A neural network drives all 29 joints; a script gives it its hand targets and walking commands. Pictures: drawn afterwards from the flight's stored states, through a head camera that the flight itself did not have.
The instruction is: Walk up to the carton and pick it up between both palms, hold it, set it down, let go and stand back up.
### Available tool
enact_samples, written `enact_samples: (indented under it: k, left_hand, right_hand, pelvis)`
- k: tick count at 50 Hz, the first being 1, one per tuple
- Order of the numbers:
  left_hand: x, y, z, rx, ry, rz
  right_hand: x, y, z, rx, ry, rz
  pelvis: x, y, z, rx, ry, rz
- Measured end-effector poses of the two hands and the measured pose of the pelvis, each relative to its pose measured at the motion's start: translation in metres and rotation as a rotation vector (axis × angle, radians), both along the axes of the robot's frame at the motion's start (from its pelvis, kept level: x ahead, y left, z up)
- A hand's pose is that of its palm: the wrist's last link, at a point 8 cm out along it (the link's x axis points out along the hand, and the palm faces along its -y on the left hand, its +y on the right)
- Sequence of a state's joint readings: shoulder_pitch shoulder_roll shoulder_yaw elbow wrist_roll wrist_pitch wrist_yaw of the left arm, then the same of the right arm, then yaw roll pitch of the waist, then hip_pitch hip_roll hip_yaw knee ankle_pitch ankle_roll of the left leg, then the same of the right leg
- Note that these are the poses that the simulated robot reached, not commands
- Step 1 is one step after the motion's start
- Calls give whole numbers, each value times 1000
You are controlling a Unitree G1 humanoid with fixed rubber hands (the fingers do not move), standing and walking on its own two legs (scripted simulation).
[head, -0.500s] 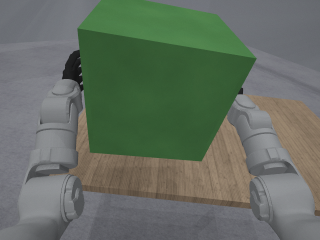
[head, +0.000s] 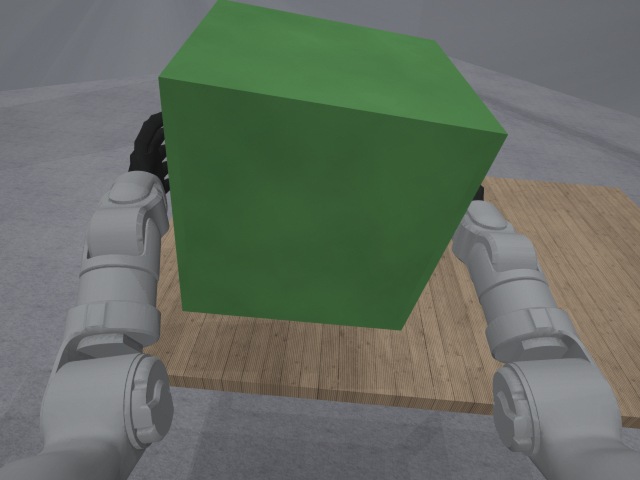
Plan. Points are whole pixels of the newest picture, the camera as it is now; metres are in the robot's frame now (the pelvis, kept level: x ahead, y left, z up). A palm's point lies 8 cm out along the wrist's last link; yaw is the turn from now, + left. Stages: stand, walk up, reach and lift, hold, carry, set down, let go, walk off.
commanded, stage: set down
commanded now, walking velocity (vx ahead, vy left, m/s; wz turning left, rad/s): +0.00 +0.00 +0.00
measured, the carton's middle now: (313, 170) +0.45 -0.04 +0.23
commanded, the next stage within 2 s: none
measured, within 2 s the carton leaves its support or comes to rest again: neither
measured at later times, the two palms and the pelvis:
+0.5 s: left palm (164, 196) +0.43 +0.15 +0.21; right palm (462, 226) +0.38 -0.23 +0.19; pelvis -0.01 +0.00 +0.00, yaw -1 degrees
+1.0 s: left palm (173, 212) +0.44 +0.15 +0.18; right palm (453, 244) +0.38 -0.23 +0.15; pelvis -0.01 +0.00 +0.00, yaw -1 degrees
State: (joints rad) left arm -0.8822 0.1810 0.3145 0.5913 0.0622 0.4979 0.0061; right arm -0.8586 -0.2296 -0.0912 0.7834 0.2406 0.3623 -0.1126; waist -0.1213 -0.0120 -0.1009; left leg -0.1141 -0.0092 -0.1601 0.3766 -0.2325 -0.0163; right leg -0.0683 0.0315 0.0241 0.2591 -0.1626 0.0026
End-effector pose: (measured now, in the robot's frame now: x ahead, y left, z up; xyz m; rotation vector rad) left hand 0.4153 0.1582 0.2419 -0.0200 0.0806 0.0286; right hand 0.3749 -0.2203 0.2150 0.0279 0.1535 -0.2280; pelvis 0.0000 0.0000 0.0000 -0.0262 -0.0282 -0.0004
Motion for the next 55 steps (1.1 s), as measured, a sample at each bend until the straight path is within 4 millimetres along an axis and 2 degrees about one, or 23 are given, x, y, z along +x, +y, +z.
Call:
enact_samples:
  k: [30,46,55]
  left_hand:
    - [13,-7,-39,-7,52,-24]
    - [23,-9,-57,-11,63,-29]
    - [29,-16,-74,-10,88,-39]
  right_hand:
    - [2,-6,-39,-9,44,-22]
    - [9,-8,-62,-8,47,-26]
    - [10,-13,-78,-10,65,-36]
  pelvis:
    - [-9,-1,0,7,44,-14]
    - [-7,1,0,8,86,-13]
    - [-4,1,0,11,109,-20]
